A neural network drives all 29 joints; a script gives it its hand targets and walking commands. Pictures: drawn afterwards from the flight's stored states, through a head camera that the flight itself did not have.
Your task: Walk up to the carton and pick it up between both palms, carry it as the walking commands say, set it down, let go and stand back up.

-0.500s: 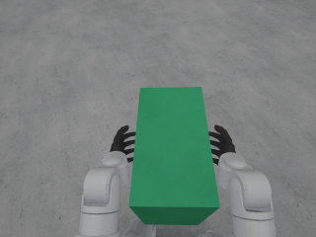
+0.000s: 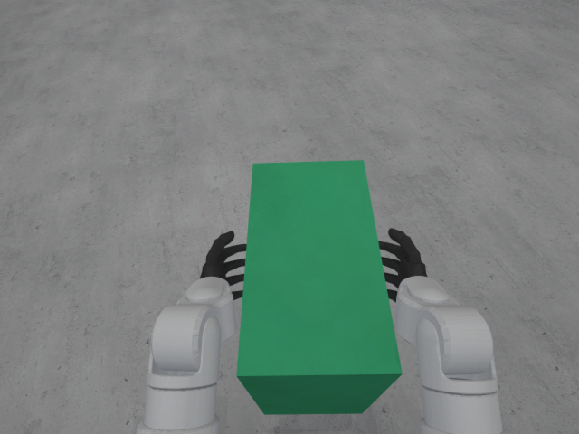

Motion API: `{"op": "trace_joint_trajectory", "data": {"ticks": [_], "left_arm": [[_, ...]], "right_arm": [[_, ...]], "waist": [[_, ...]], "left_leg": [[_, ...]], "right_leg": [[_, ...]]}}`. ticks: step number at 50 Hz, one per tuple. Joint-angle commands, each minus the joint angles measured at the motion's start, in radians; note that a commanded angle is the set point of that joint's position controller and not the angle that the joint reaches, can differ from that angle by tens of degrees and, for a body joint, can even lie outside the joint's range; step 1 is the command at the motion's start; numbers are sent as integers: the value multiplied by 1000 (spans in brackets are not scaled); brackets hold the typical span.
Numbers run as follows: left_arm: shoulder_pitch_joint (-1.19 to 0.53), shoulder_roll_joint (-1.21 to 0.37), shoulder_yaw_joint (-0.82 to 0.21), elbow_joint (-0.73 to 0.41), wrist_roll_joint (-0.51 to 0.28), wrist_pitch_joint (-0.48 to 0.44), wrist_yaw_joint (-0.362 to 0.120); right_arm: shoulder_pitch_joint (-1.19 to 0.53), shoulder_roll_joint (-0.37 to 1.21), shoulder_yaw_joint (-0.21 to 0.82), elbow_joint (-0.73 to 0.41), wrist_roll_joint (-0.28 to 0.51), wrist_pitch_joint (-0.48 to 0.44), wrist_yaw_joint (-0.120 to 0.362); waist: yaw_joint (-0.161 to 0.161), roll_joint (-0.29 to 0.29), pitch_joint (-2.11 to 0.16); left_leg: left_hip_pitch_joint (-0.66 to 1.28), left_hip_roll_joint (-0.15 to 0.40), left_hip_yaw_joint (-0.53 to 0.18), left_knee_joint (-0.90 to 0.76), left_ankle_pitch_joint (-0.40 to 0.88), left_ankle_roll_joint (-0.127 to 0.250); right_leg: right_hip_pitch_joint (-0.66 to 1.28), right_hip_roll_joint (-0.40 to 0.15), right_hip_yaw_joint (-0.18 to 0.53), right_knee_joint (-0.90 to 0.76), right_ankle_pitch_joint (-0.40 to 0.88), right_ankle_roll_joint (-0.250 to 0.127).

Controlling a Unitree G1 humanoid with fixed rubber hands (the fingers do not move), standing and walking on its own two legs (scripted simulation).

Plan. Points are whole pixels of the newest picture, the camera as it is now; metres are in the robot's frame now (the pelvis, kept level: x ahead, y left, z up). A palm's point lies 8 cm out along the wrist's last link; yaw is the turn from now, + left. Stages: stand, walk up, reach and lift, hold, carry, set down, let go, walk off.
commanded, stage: carry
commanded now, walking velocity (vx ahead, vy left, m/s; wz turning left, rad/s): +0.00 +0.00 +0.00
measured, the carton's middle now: (310, 295) +0.31 +0.01 +0.01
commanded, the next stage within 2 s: none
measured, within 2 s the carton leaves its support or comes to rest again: neither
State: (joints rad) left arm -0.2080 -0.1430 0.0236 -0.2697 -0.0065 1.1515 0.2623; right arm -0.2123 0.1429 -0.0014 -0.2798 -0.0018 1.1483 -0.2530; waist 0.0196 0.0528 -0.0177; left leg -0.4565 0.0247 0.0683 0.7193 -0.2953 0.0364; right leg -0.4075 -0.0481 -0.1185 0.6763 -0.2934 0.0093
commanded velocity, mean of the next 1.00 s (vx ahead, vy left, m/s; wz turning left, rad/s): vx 0.00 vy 0.00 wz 0.41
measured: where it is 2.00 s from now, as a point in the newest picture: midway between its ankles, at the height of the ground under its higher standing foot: outside the picture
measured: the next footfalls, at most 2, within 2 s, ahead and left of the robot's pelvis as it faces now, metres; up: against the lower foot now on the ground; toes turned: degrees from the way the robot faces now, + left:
left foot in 0.64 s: -0.10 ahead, +0.10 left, +0.00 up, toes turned +13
right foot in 0.88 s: -0.13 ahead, -0.12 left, +0.00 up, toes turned +9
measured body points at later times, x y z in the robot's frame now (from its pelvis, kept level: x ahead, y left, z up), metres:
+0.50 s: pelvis -0.13 -0.01 +0.00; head -0.15 -0.01 +0.45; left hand +0.15 +0.15 +0.08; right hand +0.17 -0.09 +0.08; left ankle +0.02 +0.10 -0.70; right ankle +0.00 -0.10 -0.71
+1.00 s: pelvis -0.25 -0.02 +0.00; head -0.22 -0.01 +0.45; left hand +0.00 +0.19 +0.06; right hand +0.07 -0.05 +0.06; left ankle -0.20 +0.08 -0.69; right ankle -0.17 -0.13 -0.72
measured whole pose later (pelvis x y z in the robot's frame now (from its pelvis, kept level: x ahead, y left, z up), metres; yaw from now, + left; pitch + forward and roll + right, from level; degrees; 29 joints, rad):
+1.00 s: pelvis -0.25 -0.02 +0.00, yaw +19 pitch +2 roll -1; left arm -0.25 -0.15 0.01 -0.21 0.01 1.15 0.25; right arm -0.21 0.14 -0.03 -0.30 0.00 1.16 -0.27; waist 0.00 0.02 0.01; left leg -0.60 -0.03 0.06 0.91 -0.45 -0.01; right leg -0.44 -0.09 -0.14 0.72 -0.31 0.00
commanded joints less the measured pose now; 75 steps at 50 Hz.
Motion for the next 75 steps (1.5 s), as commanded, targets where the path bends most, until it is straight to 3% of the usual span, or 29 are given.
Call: {"op": "trace_joint_trajectory", "data": {"ticks": [1,5,11,17,19,21,23,25,27,30,33,34,36,43,44,45,46,48,53,54,56,59,64,68,70,71,72,73,75], "left_arm": [[-367,-978,-438,-182,-262,-54,-166],[-395,-944,-387,-169,-218,-37,-147],[-463,-962,-390,-188,-213,-20,-119],[-468,-1003,-421,-124,-257,-22,-127],[-456,-1029,-410,-104,-262,-30,-145],[-491,-1021,-398,-135,-274,-40,-154],[-456,-1020,-391,-102,-269,-39,-152],[-549,-1036,-415,-107,-272,-35,-160],[-576,-1023,-397,-143,-263,-26,-161],[-584,-1033,-405,-218,-250,-32,-138],[-462,-1006,-401,-132,-184,-27,-122],[-507,-1018,-434,-152,-200,-26,-123],[-484,-1055,-421,-128,-203,-33,-127],[-408,-1012,-422,-186,-238,-49,-134],[-368,-983,-415,-157,-223,-40,-134],[-403,-984,-427,-181,-240,-56,-137],[-370,-1030,-426,-153,-226,-70,-143],[-372,-1042,-429,-154,-232,-70,-161],[-439,-985,-468,-268,-228,-82,-136],[-410,-983,-479,-255,-226,-80,-133],[-412,-970,-491,-282,-223,-83,-130],[-436,-994,-489,-247,-228,-79,-142],[-485,-1004,-524,-253,-289,-72,-158],[-417,-994,-514,-251,-295,-76,-153],[-420,-996,-505,-246,-294,-72,-153],[-341,-994,-488,-177,-272,-62,-155],[-356,-1005,-468,-179,-265,-78,-163],[-365,-1036,-458,-206,-259,-95,-164],[-430,-1008,-470,-267,-262,-104,-161]], "right_arm": [[-438,944,448,-259,197,-46,109],[-478,963,458,-163,229,-17,123],[-484,963,396,-106,238,-6,134],[-415,976,368,-41,198,-11,131],[-492,995,412,-103,219,-27,131],[-532,1005,438,-142,219,-26,130],[-518,998,441,-122,225,-22,140],[-516,1024,404,-65,193,-31,136],[-563,1008,386,-85,196,-33,126],[-571,1016,377,-118,229,-28,125],[-473,976,357,-64,209,-16,135],[-443,994,362,-36,204,-12,139],[-551,1030,423,-129,247,-22,147],[-439,1002,439,-190,234,-38,115],[-412,977,447,-180,223,-27,109],[-400,982,454,-199,211,-30,110],[-432,984,475,-244,218,-35,123],[-528,980,477,-282,235,-50,127],[-434,1003,475,-207,264,-45,144],[-381,1002,462,-188,252,-47,144],[-348,955,413,-156,230,-57,151],[-350,991,445,-152,218,-49,153],[-399,934,395,-229,195,-79,130],[-350,921,407,-245,177,-81,110],[-387,942,437,-254,197,-75,111],[-409,943,451,-247,193,-69,111],[-449,953,490,-292,211,-66,123],[-467,981,526,-314,236,-64,140],[-496,967,496,-297,234,-83,134]], "waist": [[-47,-348,-485],[-42,-169,-316],[-38,115,-338],[-27,171,-391],[-28,113,-362],[-13,-84,-381],[-15,-342,-418],[-89,-357,-374],[-90,-289,-351],[-65,-146,-387],[-59,279,-284],[-63,271,-299],[-43,65,-320],[-15,80,-539],[-13,-41,-522],[-8,-346,-550],[0,-467,-526],[2,-277,-444],[-26,-179,-474],[-33,-96,-481],[-27,315,-470],[-40,23,-435],[-39,93,-491],[-32,69,-498],[-15,99,-515],[8,59,-549],[24,-314,-525],[11,-478,-437],[-12,-211,-338]], "left_leg": [[150,32,-60,-86,-71,-28],[113,63,-95,-178,-100,-9],[4,179,-260,-489,-365,10],[-41,196,-201,-586,-422,-41],[-47,176,-164,-500,-346,-32],[-51,59,-49,-356,-234,-69],[146,-92,62,214,-195,-72],[304,-59,0,460,-165,-64],[204,-29,7,284,-174,-36],[169,-43,24,-238,-127,12],[206,348,-598,-483,-179,163],[136,342,-507,-450,-112,202],[104,241,-364,-384,16,147],[226,117,-240,-56,506,61],[45,65,-196,7,303,2],[-150,-36,-109,97,-41,-44],[-137,-18,-39,251,-251,-53],[-91,-32,-23,321,-222,-60],[176,-30,-9,-190,41,-26],[313,51,-131,-232,212,-13],[476,359,-525,-191,968,153],[373,263,-413,-256,589,143],[353,186,-422,-339,188,72],[303,155,-428,-511,-17,-72],[175,92,-307,-556,-56,-140],[124,16,-220,-453,23,-188],[31,-103,-76,-143,31,-206],[24,-76,-100,279,-120,-140],[-82,-24,-105,282,-133,-88]], "right_leg": [[225,-227,221,-205,332,-72],[41,-177,188,-276,-148,-43],[122,-32,20,-42,-95,-27],[205,56,-59,116,-112,-34],[228,43,-31,3,-131,-32],[243,-18,43,-185,-239,-58],[-57,-306,379,-511,-443,-142],[-282,-372,271,-586,-476,-80],[-113,-272,94,-478,-287,24],[149,-174,2,-224,-85,28],[-259,-50,13,298,-165,89],[-178,-62,121,413,-138,74],[-137,-24,114,461,-36,56],[243,-32,96,-232,58,17],[407,-143,186,-246,261,-14],[498,-342,375,-195,512,-118],[381,-431,390,-193,490,-195],[244,-365,286,-229,445,-165],[229,-255,46,16,570,-22],[113,-234,43,91,425,32],[-246,-80,27,356,-338,100],[-228,-54,103,481,-216,99],[-116,0,110,311,-171,86],[59,46,64,34,-200,47],[332,73,-15,-232,-171,13],[476,-6,81,-355,-186,-23],[422,-206,339,-412,-217,-131],[139,-410,448,-420,-116,-227],[129,-360,218,-349,70,-161]]}}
